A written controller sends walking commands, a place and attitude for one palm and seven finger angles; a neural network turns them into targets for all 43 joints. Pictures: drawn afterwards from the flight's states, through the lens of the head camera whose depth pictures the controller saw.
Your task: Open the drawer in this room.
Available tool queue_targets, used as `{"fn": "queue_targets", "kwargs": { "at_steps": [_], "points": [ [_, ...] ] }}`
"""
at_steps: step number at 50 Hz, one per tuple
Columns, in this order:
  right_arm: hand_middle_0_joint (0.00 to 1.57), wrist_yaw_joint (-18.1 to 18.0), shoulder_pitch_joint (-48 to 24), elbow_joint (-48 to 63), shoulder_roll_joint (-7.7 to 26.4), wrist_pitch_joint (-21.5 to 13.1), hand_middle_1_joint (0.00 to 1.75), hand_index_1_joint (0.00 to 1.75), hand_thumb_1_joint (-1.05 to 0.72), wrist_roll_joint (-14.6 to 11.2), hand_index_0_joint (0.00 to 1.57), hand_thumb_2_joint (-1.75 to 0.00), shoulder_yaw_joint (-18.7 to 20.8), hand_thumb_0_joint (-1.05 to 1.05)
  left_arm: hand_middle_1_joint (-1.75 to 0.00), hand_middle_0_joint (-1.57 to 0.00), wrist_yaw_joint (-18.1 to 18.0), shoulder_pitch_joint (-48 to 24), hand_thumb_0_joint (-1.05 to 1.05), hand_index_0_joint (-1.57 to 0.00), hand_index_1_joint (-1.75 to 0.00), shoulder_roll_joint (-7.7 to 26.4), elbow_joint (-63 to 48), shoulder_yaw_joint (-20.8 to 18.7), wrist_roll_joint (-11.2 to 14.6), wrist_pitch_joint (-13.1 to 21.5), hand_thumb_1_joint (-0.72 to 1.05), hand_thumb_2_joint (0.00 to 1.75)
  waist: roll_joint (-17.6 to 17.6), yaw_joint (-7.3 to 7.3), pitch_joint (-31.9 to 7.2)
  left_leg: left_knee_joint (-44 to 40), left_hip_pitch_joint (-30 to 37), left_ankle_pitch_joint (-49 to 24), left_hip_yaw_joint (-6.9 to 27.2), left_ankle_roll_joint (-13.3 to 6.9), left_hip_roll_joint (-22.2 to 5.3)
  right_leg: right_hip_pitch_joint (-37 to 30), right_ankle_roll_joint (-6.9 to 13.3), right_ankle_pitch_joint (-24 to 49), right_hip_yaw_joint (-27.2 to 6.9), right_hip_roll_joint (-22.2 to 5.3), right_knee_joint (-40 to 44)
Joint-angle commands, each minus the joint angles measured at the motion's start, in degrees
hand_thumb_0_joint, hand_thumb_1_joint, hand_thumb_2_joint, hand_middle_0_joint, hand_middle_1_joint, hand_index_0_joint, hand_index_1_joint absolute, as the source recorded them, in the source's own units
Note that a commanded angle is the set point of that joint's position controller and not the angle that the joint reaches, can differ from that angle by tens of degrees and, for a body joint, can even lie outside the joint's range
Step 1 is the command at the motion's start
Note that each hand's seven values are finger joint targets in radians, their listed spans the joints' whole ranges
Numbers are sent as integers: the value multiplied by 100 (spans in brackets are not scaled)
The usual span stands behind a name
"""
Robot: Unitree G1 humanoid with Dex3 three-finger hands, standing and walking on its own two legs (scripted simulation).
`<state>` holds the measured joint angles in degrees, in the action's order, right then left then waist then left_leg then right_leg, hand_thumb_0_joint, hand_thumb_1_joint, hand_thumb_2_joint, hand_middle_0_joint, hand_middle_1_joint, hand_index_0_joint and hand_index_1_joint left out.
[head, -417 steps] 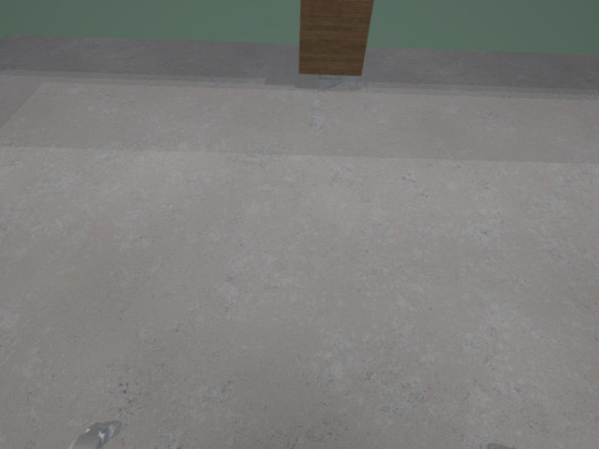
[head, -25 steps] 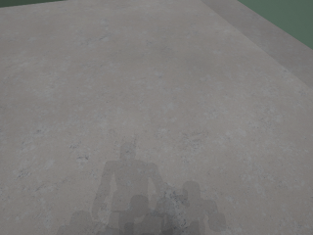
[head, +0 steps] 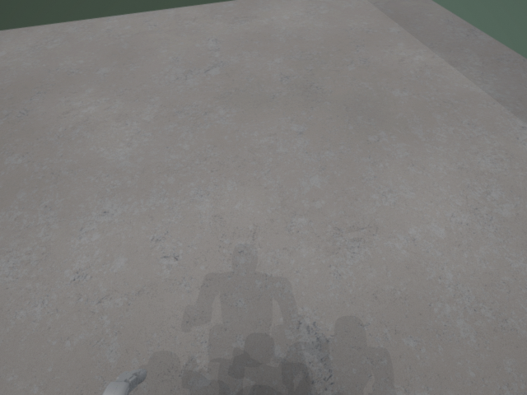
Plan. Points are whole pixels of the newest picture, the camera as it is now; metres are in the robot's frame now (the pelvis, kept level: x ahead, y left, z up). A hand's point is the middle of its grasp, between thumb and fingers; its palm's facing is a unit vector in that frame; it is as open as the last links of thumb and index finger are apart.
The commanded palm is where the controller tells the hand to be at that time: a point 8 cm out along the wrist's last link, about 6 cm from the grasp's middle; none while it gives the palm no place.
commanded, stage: turn or walk to find it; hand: left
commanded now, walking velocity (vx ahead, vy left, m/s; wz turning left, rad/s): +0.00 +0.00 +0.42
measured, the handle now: out of the picture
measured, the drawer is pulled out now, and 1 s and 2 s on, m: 0.00 0.00 0.00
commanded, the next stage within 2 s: none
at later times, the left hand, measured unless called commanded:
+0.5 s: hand out of the picture -0.06 +0.20 -0.17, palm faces +0.30 -0.92 -0.23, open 7.3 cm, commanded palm none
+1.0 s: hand out of the picture -0.06 +0.26 -0.15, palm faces +0.42 -0.87 -0.24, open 7.4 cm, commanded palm none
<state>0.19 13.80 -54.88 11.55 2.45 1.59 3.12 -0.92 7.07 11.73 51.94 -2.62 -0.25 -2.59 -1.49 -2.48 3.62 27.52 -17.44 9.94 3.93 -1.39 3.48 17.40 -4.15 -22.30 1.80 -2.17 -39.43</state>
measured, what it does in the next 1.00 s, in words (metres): steps on the spot, turning left: right foot, then left foot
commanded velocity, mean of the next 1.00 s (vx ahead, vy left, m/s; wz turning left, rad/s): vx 0.00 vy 0.00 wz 0.42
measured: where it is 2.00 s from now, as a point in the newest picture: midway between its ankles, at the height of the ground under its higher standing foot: outside the picture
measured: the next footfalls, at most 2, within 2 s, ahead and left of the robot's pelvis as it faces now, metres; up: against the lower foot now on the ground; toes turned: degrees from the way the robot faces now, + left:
right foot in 0.04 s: +0.03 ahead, -0.12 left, +0.00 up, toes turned -2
left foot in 0.54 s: -0.04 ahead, +0.13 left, +0.00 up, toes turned +21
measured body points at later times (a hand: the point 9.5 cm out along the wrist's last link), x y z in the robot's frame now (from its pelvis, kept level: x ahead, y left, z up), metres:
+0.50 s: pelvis -0.04 +0.00 +0.00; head -0.01 +0.01 +0.45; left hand -0.07 +0.25 -0.15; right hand +0.09 -0.24 -0.15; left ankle -0.08 +0.12 -0.72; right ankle -0.01 -0.12 -0.74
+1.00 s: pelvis -0.08 +0.03 +0.01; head -0.05 +0.05 +0.46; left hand -0.08 +0.30 -0.13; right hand +0.06 -0.18 -0.14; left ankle -0.08 +0.11 -0.74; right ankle -0.03 -0.12 -0.68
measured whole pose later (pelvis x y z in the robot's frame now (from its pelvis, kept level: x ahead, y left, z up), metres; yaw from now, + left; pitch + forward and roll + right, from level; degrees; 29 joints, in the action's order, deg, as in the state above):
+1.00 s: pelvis -0.08 +0.03 +0.01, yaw +25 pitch +0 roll -1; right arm -0.3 13.9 -55.4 10.3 1.5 1.4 2.5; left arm -1.0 6.9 13.0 53.8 -3.3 -0.7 -3.6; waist 0.1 -1.9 3.4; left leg 24.0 -14.1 9.5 2.9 -4.0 4.3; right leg 23.2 -5.5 -24.0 0.5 -3.8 -54.2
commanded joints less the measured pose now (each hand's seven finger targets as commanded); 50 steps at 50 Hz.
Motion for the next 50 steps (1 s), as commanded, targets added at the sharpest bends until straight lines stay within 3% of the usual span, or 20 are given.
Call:
{"fn": "queue_targets", "kwargs": {
  "at_steps": [1,2,3,5,6,8,14,19,22,24,25,26,27,28,29,30,32,36,43,50],
  "points": [
    [20,-17,-24,468,656,-103,30,30,-90,-103,20,-90,247,0,-30,-20,-113,958,0,-20,-30,970,-195,-251,-76,267,90,90,649,475,-925,500,-1110,335,962,-46,-609,-2110,366,828,-878,-985,2319],
    [20,-10,-82,616,391,-111,30,30,-90,-98,20,-90,199,0,-30,-20,-137,935,0,-20,-30,1431,-251,-331,-143,285,90,90,2026,538,-661,1869,-1936,2064,-11,332,150,-1983,983,1198,-2196,-2355,2514],
    [20,-18,-178,595,731,-43,30,30,-90,-43,20,-90,300,0,-30,-20,-146,761,0,-20,-30,1402,-366,-296,-87,232,90,90,1437,511,-543,2918,-1576,2251,159,316,-105,-974,1311,1313,-1978,-2657,2549],
    [20,36,76,276,693,104,30,30,-90,-1,20,-90,345,0,-30,-20,-146,20,0,-20,-30,1005,-493,-248,-58,255,90,90,1177,144,-64,3927,-1480,1534,206,338,-260,-247,1091,467,-1265,-1894,2724],
    [20,61,229,153,651,127,30,30,-90,2,20,-90,336,0,-30,-20,-125,-114,0,-20,-30,864,-523,-178,-44,264,90,90,922,47,80,4226,-1474,1204,87,385,-308,-167,947,676,-794,-1627,2627],
    [20,88,453,23,570,136,30,30,-90,-12,20,-90,317,0,-30,-20,-115,-29,0,-20,-30,686,-472,-133,-42,311,90,90,921,-8,91,4429,-1502,789,-46,480,-362,-284,807,1183,-284,-1380,2507],
    [20,62,54,63,543,126,30,30,-90,-15,20,-90,256,0,-30,-20,-129,726,0,-20,-30,760,-201,-167,-76,348,90,90,1017,325,-83,3908,-1669,948,-182,663,-577,-1135,1023,1931,-185,-1643,2291],
    [20,49,-433,194,424,66,30,30,-90,-71,20,-90,146,0,-30,-20,-124,1025,0,-20,-30,992,-18,-243,-155,308,90,90,1232,523,-244,2469,-1103,1658,-529,612,-636,-1319,1229,2922,-53,-1886,1931],
    [20,38,-471,243,398,-9,30,30,-90,-117,20,-90,92,0,-30,-20,-105,1005,0,-20,-30,1159,40,-294,-170,269,90,90,1388,534,-419,1614,-555,1700,-771,504,-547,-1262,1249,3245,61,-1946,1635],
    [20,20,-208,219,420,-67,30,30,-90,-121,20,-90,95,0,-30,-20,-89,906,0,-20,-30,1171,76,-307,-148,246,90,90,1302,356,-585,602,65,1073,-921,442,-466,-1106,1011,3193,266,-1856,1226],
    [20,28,17,164,523,-108,30,30,-90,-115,20,-90,108,0,-30,-20,-76,813,0,-20,-30,1144,72,-301,-102,219,90,90,1076,192,-703,-155,614,313,-889,391,-480,-855,752,2879,544,-1699,833],
    [20,23,198,125,866,-166,30,30,-90,-90,20,-90,182,0,-30,-20,-60,871,0,-20,-30,955,8,-270,-46,178,90,90,187,80,-870,-635,1450,-490,-351,226,-951,-143,432,2022,788,-1378,32],
    [20,-9,404,154,1441,-207,30,30,-90,-53,20,-90,318,0,-30,-20,-26,836,0,-20,-30,556,-202,-178,-24,152,90,90,-1564,-43,-852,-799,2058,-2484,1536,-395,-2415,1404,-9,-816,936,-618,-1126],
    [20,-39,602,86,1642,-134,30,30,-90,-68,20,-90,340,0,-30,-20,-57,459,0,-20,-30,578,-303,-98,-75,81,90,90,-1278,-170,-810,-798,1602,-2942,1475,-826,-2772,1295,7,-1491,420,-514,-1872],
    [20,-89,430,67,1446,-146,30,30,-90,-38,20,-90,297,0,-30,-20,-73,340,0,-20,-30,598,-239,-129,-91,27,90,90,-1062,-134,-660,-905,1215,-2377,1267,-892,-2567,1247,39,-1281,116,-562,-2205],
    [20,-134,90,150,1335,-156,30,30,-90,-33,20,-90,264,0,-30,-20,-51,271,0,-20,-30,620,-164,-165,-90,8,90,90,-1214,-37,-358,-967,985,-1994,1176,-838,-2300,1409,30,-919,21,-584,-2403],
    [20,-147,-368,297,1136,-167,30,30,-90,-36,20,-90,163,0,-30,-20,13,396,0,-20,-30,681,-25,-195,-86,17,90,90,-887,170,-101,-994,765,-1784,802,-666,-1876,1377,5,-244,-49,-519,-2594],
    [20,-150,-188,301,1063,-243,30,30,-90,-87,20,-90,157,0,-30,-20,19,590,0,-20,-30,691,86,-194,-89,46,90,90,-510,201,-478,-948,1314,-2271,614,-575,-1651,1425,-120,205,-70,-425,-2614],
    [20,-142,150,263,1039,-225,30,30,-90,-53,20,-90,214,0,-30,-20,-33,168,0,-20,-30,652,-120,-192,-77,44,90,90,-548,77,-484,-1007,1389,-1870,1308,-765,-1720,1392,-179,16,-209,-362,-2041],
    [20,-127,316,230,1043,-155,30,30,-90,3,20,-90,251,0,-30,-20,-53,-172,0,-20,-30,496,-329,-149,-39,56,90,90,-555,-10,-555,-1021,1007,-1205,1934,-900,-1648,849,-20,-349,-242,-110,-1102]
  ]
}}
